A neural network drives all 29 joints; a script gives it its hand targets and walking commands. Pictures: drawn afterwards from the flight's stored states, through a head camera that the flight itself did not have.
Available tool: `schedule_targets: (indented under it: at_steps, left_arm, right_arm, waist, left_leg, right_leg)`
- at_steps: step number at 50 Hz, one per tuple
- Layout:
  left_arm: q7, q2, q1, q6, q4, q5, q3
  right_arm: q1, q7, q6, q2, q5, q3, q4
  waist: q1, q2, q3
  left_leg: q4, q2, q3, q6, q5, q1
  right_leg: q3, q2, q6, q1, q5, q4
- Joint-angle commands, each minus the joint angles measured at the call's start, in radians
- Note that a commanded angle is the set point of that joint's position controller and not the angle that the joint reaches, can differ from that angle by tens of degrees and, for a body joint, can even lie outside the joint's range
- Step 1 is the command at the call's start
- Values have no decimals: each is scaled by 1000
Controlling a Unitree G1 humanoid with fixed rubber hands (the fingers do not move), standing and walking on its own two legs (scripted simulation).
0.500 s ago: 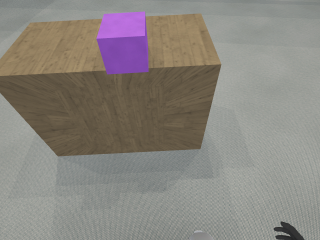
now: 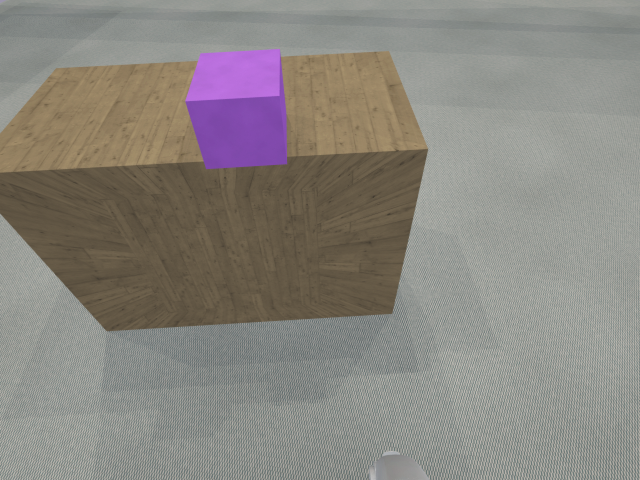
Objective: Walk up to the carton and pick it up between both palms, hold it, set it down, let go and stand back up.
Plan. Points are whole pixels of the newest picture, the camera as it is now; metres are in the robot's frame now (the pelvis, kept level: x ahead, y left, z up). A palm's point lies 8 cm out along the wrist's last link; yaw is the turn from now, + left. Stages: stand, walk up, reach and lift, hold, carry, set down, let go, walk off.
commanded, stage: walk up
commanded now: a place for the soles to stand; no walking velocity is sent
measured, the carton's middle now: (243, 108) +0.85 +0.15 +0.03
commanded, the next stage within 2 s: none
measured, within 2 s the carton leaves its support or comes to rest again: neither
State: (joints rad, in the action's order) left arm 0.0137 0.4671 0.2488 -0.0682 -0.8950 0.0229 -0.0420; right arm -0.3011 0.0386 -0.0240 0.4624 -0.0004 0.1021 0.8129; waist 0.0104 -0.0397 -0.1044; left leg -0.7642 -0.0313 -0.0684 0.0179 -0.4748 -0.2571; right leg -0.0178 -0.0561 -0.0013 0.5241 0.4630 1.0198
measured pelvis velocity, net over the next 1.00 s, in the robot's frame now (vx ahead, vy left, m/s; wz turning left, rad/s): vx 0.29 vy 0.05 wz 0.02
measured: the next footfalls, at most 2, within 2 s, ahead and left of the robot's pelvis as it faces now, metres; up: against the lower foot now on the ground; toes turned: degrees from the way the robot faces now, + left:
right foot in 0.12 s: +0.17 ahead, -0.14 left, +0.00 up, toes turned -4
left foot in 0.66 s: +0.33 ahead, +0.16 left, +0.00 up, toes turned +2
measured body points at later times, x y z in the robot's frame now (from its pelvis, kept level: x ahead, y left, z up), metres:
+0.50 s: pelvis +0.13 -0.03 +0.00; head +0.15 -0.07 +0.45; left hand +0.19 +0.34 -0.05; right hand +0.25 -0.35 -0.12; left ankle +0.23 +0.13 -0.64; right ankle +0.13 -0.14 -0.71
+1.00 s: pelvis +0.29 +0.05 +0.00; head +0.32 +0.03 +0.45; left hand +0.37 +0.40 -0.08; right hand +0.37 -0.29 -0.11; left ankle +0.29 +0.16 -0.71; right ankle +0.36 -0.09 -0.68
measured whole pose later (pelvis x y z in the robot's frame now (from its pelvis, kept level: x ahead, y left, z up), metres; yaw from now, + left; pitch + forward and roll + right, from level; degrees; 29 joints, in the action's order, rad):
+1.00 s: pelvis +0.29 +0.05 +0.00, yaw +1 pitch -3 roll -1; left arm 0.04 0.46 0.25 -0.11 -0.87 0.02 -0.06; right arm -0.28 0.06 -0.02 0.46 0.00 0.10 0.81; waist 0.01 -0.05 -0.11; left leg -0.81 -0.02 -0.01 0.02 -0.43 -0.33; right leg 0.05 -0.04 -0.01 0.54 0.43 0.99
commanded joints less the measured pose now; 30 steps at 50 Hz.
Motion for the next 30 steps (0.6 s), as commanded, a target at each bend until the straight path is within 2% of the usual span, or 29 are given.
schedule_targets:
  at_steps: [1, 2, 3, 4, 5, 6, 7, 8, 9, 10, 11, 12, 13, 14, 15, 16, 17, 18, 19, 20, 21, 22, 23, 24, 26, 27, 28, 29, 30]
  left_arm:
    - [-28, 250, -98, -33, 53, -3, -88]
    - [-31, 240, -75, -34, 54, -6, -86]
    - [-28, 221, -31, -42, 40, -12, -86]
    - [-26, 216, 89, -44, 1, -11, -97]
    - [-14, 243, 264, -44, -48, -10, -121]
    - [9, 298, 391, -49, -73, 1, -145]
    - [30, 372, 384, -62, -35, 17, -151]
    - [34, 400, 257, -63, 21, -2, -146]
    - [31, 386, 154, -63, 41, -6, -134]
    - [30, 349, 96, -66, 43, 0, -127]
    - [33, 315, 71, -71, 46, 1, -124]
    - [36, 286, 90, -74, 45, -6, -115]
    - [36, 270, 104, -79, 41, -4, -111]
    - [34, 281, 104, -80, 35, -5, -113]
    - [32, 282, 102, -81, 40, -8, -113]
    - [34, 278, 95, -83, 49, -2, -115]
    - [38, 289, 95, -84, 49, -5, -117]
    - [39, 298, 101, -82, 49, -5, -124]
    - [39, 297, 105, -82, 43, -7, -120]
    - [41, 306, 91, -80, 51, -2, -126]
    - [41, 303, 87, -78, 54, -5, -128]
    - [42, 306, 109, -79, 50, -5, -124]
    - [43, 307, 106, -80, 46, -1, -125]
    - [46, 319, 115, -81, 47, -2, -132]
    - [48, 314, 108, -81, 52, -5, -125]
    - [46, 310, 95, -80, 51, -5, -119]
    - [51, 315, 57, -81, 64, -2, -118]
    - [52, 322, -6, -78, 77, 3, -118]
    - [53, 326, -44, -71, 81, 3, -120]
  right_arm:
    - [60, 20, -28, 284, -32, 76, -69]
    - [80, 21, -24, 285, -31, 75, -77]
    - [127, 19, -21, 267, -23, 66, -90]
    - [178, 22, -15, 252, -24, 58, -110]
    - [207, 18, -10, 213, -36, 43, -122]
    - [196, 15, -4, 142, -35, 27, -124]
    - [175, 14, -7, 73, -18, 8, -141]
    - [155, 4, 7, 158, -7, 33, -121]
    - [137, 3, 5, 215, -7, 45, -86]
    - [105, 7, 11, 230, -12, 54, -63]
    - [43, 11, 18, 222, -15, 54, -29]
    - [21, 15, 23, 217, -9, 55, -13]
    - [10, 17, 26, 189, -13, 51, -11]
    - [34, 21, 32, 184, -13, 53, -10]
    - [41, 25, 37, 193, -17, 57, -11]
    - [88, 27, 41, 194, -26, 60, -35]
    - [101, 33, 41, 189, -30, 56, -40]
    - [117, 38, 39, 189, -29, 58, -43]
    - [145, 39, 37, 193, -31, 62, -50]
    - [139, 43, 36, 198, -36, 62, -50]
    - [162, 45, 33, 205, -38, 61, -54]
    - [177, 45, 28, 191, -39, 55, -68]
    - [192, 47, 27, 174, -44, 52, -81]
    - [212, 50, 25, 177, -45, 53, -87]
    - [260, 48, 13, 160, -50, 43, -114]
    - [269, 48, 8, 162, -43, 45, -117]
    - [246, 53, 4, 161, -44, 44, -116]
    - [181, 54, 2, 166, -36, 52, -101]
    - [98, 56, 1, 171, -32, 63, -73]
  waist:
    - [48, -94, -57]
    - [37, -146, -57]
    - [-1, -114, -43]
    - [-66, -82, 31]
    - [-153, -17, 97]
    - [-229, 209, 125]
    - [-217, 397, 83]
    - [-141, 245, 65]
    - [-91, 145, -11]
    - [-59, 89, -27]
    - [-28, 71, -1]
    - [-24, 77, 29]
    - [-16, 133, 53]
    - [-25, 159, 50]
    - [-30, 157, 45]
    - [-35, 145, 14]
    - [-41, 105, 1]
    - [-38, 135, 12]
    - [-38, 104, 10]
    - [-41, 94, 14]
    - [-52, 109, 8]
    - [-54, 114, -20]
    - [-59, 141, -20]
    - [-64, 123, -8]
    - [-60, 137, -9]
    - [-54, 136, -11]
    - [-36, 146, 13]
    - [0, 196, 39]
    - [47, 197, 70]
  left_leg:
    - [516, -250, 398, 231, -394, -59]
    - [491, -234, 327, 214, -350, -113]
    - [432, -223, 275, 203, -258, -178]
    - [337, -184, 223, 180, -279, -284]
    - [81, -121, 158, 143, -208, -360]
    - [-281, -32, 68, 96, -86, -467]
    - [-533, 87, 153, 32, -94, -609]
    - [-566, 88, 260, 12, -39, -609]
    - [-590, 55, 295, 17, 9, -596]
    - [-575, 12, 291, 22, 65, -548]
    - [-552, -16, 257, 21, 126, -525]
    - [-511, -30, 235, 13, 154, -468]
    - [-483, -30, 223, 9, 192, -438]
    - [-466, -41, 212, 1, 206, -414]
    - [-451, -34, 211, -9, 241, -430]
    - [-439, -51, 202, -8, 235, -468]
    - [-417, -56, 201, -17, 260, -484]
    - [-394, -64, 201, -14, 258, -503]
    - [-387, -69, 201, -23, 275, -507]
    - [-382, -68, 193, -23, 256, -538]
    - [-365, -72, 189, -27, 251, -564]
    - [-342, -77, 172, -24, 268, -565]
    - [-321, -93, 175, -25, 257, -586]
    - [-306, -106, 180, -27, 226, -598]
    - [-219, -111, 135, -21, 211, -545]
    - [-163, -110, 110, -9, 191, -486]
    - [-108, -112, 88, 7, 212, -396]
    - [-78, -109, 57, 13, 200, -289]
    - [-45, -93, 40, 33, 187, -158]
  right_leg:
    - [62, -38, -4, 80, -12, -131]
    - [79, -24, -9, -16, -39, -194]
    - [85, -21, -26, -145, -111, -279]
    - [125, 20, -27, -372, -178, -322]
    - [71, 32, -18, -577, -126, -353]
    - [-40, -10, -4, -683, 62, -455]
    - [-584, -239, -44, -628, 367, -709]
    - [-900, -373, -116, -495, 501, -888]
    - [-897, -377, -91, -399, 458, -918]
    - [-727, -339, -74, -366, 388, -847]
    - [-572, -288, -55, -390, 270, -779]
    - [-483, -255, -21, -386, 130, -747]
    - [-411, -226, -31, -350, 8, -729]
    - [-369, -230, -57, -313, 29, -733]
    - [-349, -222, -65, -312, 55, -740]
    - [-362, -252, -103, -287, 71, -740]
    - [-356, -247, -108, -282, 106, -744]
    - [-338, -252, -133, -298, 95, -723]
    - [-329, -264, -165, -287, 139, -734]
    - [-344, -269, -177, -322, 184, -722]
    - [-352, -275, -189, -347, 193, -716]
    - [-318, -270, -184, -312, 87, -708]
    - [-319, -273, -215, -356, 14, -680]
    - [-335, -293, -225, -386, -36, -646]
    - [-281, -297, -252, -374, -307, -600]
    - [-230, -287, -236, -350, -398, -585]
    - [-206, -289, -221, -307, -475, -564]
    - [-158, -283, -205, -273, -485, -526]
    - [-128, -279, -182, -224, -493, -470]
